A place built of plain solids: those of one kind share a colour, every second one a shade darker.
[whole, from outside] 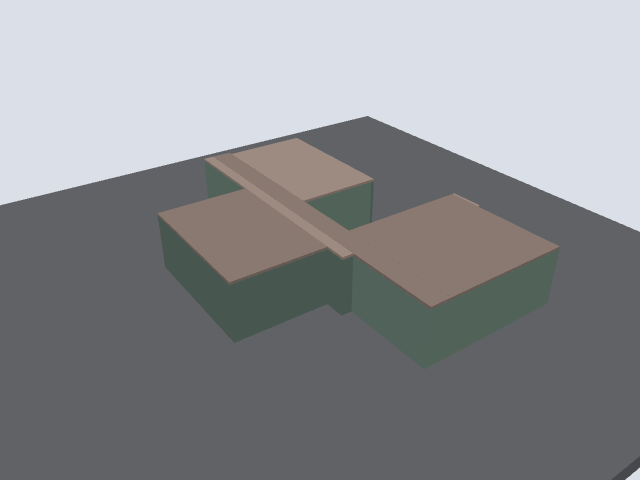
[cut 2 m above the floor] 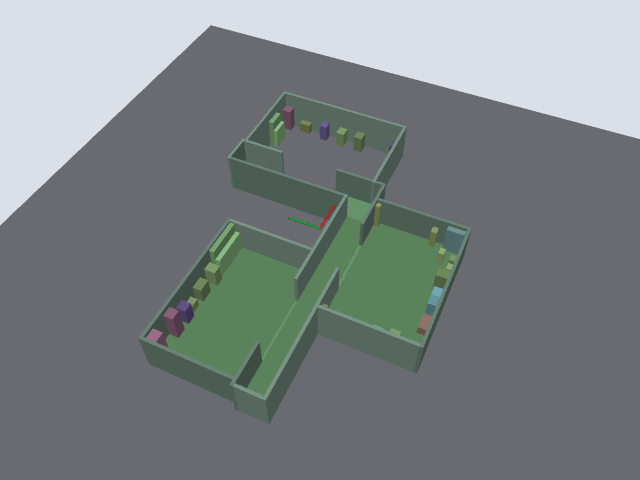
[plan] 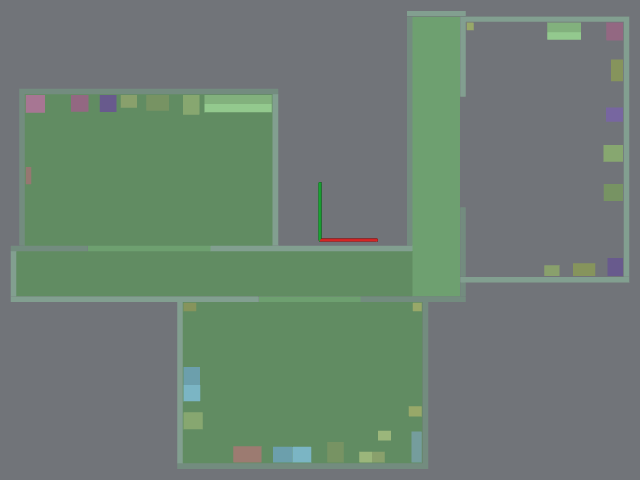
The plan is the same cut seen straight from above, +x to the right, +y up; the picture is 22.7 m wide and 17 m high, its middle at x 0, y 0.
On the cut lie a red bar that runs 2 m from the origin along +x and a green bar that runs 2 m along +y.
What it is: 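One storey of an old house, long lived in; a hall and three lower rooms beside it, each open to the hall along a stretch without wall, rail or kerb; a room's floor lies below the hall's by a bare drop, by one riser or not at all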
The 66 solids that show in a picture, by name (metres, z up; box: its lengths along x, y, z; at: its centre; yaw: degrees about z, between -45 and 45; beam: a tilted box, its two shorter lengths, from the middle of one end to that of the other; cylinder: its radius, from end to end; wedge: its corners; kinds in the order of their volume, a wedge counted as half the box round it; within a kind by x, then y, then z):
{
 "floor_1": {"box": [8.77, 5.36, 0.59], "at": [-6.07, 2.48, 0.25]},
 "floor_2": {"box": [4.34, 0.2, 0.59], "at": [-6.05, -0.3, 0.25]},
 "floor_3": {"box": [14.03, 1.6, 0.76], "at": [-3.74, -1.2, 0.33]},
 "floor_4": {"box": [8.49, 5.71, 0.76], "at": [-0.61, -5.05, 0.33]},
 "floor_5": {"box": [3.6, 0.2, 0.76], "at": [-0.37, -2.1, 0.33]},
 "floor_6": {"box": [1.69, 9.91, 0.76], "at": [4.12, 2.96, 0.33]},
 "wall_1": {"box": [0.2, 1.6, 3.64], "at": [-10.86, -1.2, 1.77]},
 "wall_2": {"box": [0.2, 5.36, 3.64], "at": [-10.55, 2.48, 1.77]},
 "wall_3": {"box": [2.73, 0.2, 3.64], "at": [-9.59, -0.3, 1.77]},
 "wall_4": {"box": [8.79, 0.2, 3.64], "at": [-6.56, -2.1, 1.77]},
 "wall_5": {"box": [9.17, 0.2, 3.64], "at": [-6.07, 5.26, 1.77]},
 "wall_6": {"box": [0.2, 5.71, 3.64], "at": [-4.96, -5.05, 1.77]},
 "wall_7": {"box": [0.2, 5.36, 3.64], "at": [-1.58, 2.48, 1.77]},
 "wall_8": {"box": [8.89, 0.2, 3.64], "at": [-0.61, -8.01, 1.77]},
 "wall_9": {"box": [7.16, 0.2, 3.64], "at": [-0.3, -0.3, 1.77]},
 "wall_10": {"box": [0.2, 8.11, 3.64], "at": [3.18, 3.85, 1.77]},
 "wall_11": {"box": [3.73, 0.2, 3.64], "at": [3.3, -2.1, 1.77]},
 "wall_12": {"box": [0.2, 5.71, 3.64], "at": [3.73, -5.05, 1.77]},
 "wall_13": {"box": [2.09, 0.18, 3.64], "at": [4.12, 8.02, 1.77]},
 "wall_14": {"box": [0.2, 0.49, 3.64], "at": [5.06, -1.75, 1.77]},
 "wall_15": {"box": [0.2, 2.47, 3.64], "at": [5.06, -0.07, 1.77]},
 "wall_16": {"box": [0.2, 2.66, 3.64], "at": [5.06, 6.4, 1.77]},
 "wall_17": {"box": [7.88, 0.02, 3.64], "at": [7.02, 7.92, 1.77]},
 "wall_18": {"box": [5.99, 0.2, 3.64], "at": [7.96, -1.41, 1.77]},
 "wall_19": {"box": [5.99, 0.18, 3.64], "at": [7.96, 7.82, 1.77]},
 "wall_20": {"box": [0.2, 9.04, 3.64], "at": [10.86, 3.21, 1.77]},
 "roof_1": {"box": [9.17, 5.56, 0.16], "at": [-6.07, 2.58, 3.67]},
 "roof_2": {"box": [16.12, 0.69, 0.16], "at": [-2.9, -1.85, 3.67]},
 "roof_3": {"box": [8.89, 5.91, 0.16], "at": [-0.61, -5.15, 3.67]},
 "roof_4": {"box": [21.91, 1.31, 0.16], "at": [0.0, -0.85, 3.67]},
 "roof_5": {"box": [2.09, 0.18, 0.16], "at": [4.12, 8.02, 3.67]},
 "roof_6": {"box": [7.88, 8.13, 0.16], "at": [7.02, 3.87, 3.67]},
 "kitchen_run_1": {"box": [2.39, 0.3, 1.42], "at": [-2.9, 4.67, 1.25]},
 "kitchen_run_2": {"box": [2.39, 0.32, 2.08], "at": [-2.9, 4.98, 1.58]},
 "kitchen_run_3": {"box": [1.19, 0.27, 1.48], "at": [8.65, 7.22, 0.69]},
 "kitchen_run_4": {"box": [1.19, 0.34, 2.14], "at": [8.65, 7.53, 1.02]},
 "washing_machine_1": {"box": [0.81, 0.55, 1.06], "at": [-5.75, 4.86, 1.07]},
 "washing_machine_2": {"box": [0.59, 0.7, 1.22], "at": [-4.56, 4.78, 1.15]},
 "washing_machine_3": {"box": [0.68, 0.6, 1.25], "at": [-4.49, -6.4, 1.33]},
 "washing_machine_4": {"box": [0.59, 0.73, 1.2], "at": [0.55, -7.52, 1.31]},
 "washing_machine_5": {"box": [0.68, 0.6, 1.27], "at": [10.39, 1.69, 0.59]},
 "washing_machine_6": {"box": [0.69, 0.59, 1.19], "at": [10.39, 3.07, 0.55]},
 "fridge_1": {"box": [0.69, 0.63, 1.96], "at": [-10.08, 4.82, 1.52]},
 "fridge_2": {"box": [0.62, 0.59, 1.87], "at": [-8.51, 4.84, 1.48]},
 "fridge_3": {"box": [0.59, 0.64, 1.7], "at": [10.43, 7.38, 0.8]},
 "carton_stack_1": {"box": [0.59, 0.58, 0.31], "at": [-4.54, -5.42, 1.63]},
 "carton_stack_2": {"box": [0.59, 1.22, 0.77], "at": [-4.54, -5.1, 1.09]},
 "carton_stack_3": {"box": [0.69, 0.56, 1.02], "at": [-1.32, -7.6, 1.22]},
 "carton_stack_4": {"box": [0.66, 0.56, 0.94], "at": [-0.64, -7.6, 1.18]},
 "tall_odds_1": {"box": [0.45, 0.3, 1.48], "at": [-4.61, -2.38, 1.45]},
 "tall_odds_2": {"box": [0.46, 0.37, 1.33], "at": [3.38, -6.07, 1.37]},
 "tall_odds_3": {"box": [0.32, 0.3, 1.8], "at": [3.44, -2.37, 1.61]},
 "tall_odds_4": {"box": [0.25, 0.28, 1.65], "at": [5.32, 7.56, 0.77]},
 "tall_odds_5": {"box": [0.79, 0.46, 0.84], "at": [9.35, -1.05, 0.37]},
 "tall_odds_6": {"box": [0.42, 0.77, 0.8], "at": [10.52, 6.01, 0.35]},
 "cooker_1": {"box": [0.59, 0.6, 1.23], "at": [-7.5, 4.83, 1.16]},
 "cooker_2": {"box": [0.6, 0.51, 1.28], "at": [10.43, 4.44, 0.59]},
 "cooker_3": {"box": [0.55, 0.64, 1.27], "at": [10.46, -0.96, 0.59]},
 "crate_stack_1": {"box": [0.57, 0.45, 0.61], "at": [-6.77, 4.91, 0.85]},
 "crate_stack_2": {"box": [0.91, 0.38, 0.65], "at": [1.84, -7.69, 1.03]},
 "crate_stack_3": {"box": [0.45, 0.38, 0.3], "at": [2.07, -7.69, 1.51]},
 "crate_stack_4": {"box": [0.47, 0.35, 0.99], "at": [2.28, -6.93, 1.2]},
 "crate_stack_5": {"box": [0.55, 0.38, 0.7], "at": [8.21, -1.09, 0.3]},
 "metal_shelving_1": {"box": [0.36, 1.1, 1.81], "at": [3.42, -7.33, 1.61]},
 "trunk_1": {"box": [1.0, 0.58, 0.57], "at": [-2.57, -7.59, 0.99]},
 "radiator_1": {"box": [0.21, 0.62, 0.69], "at": [-10.32, 2.28, 0.89]}
}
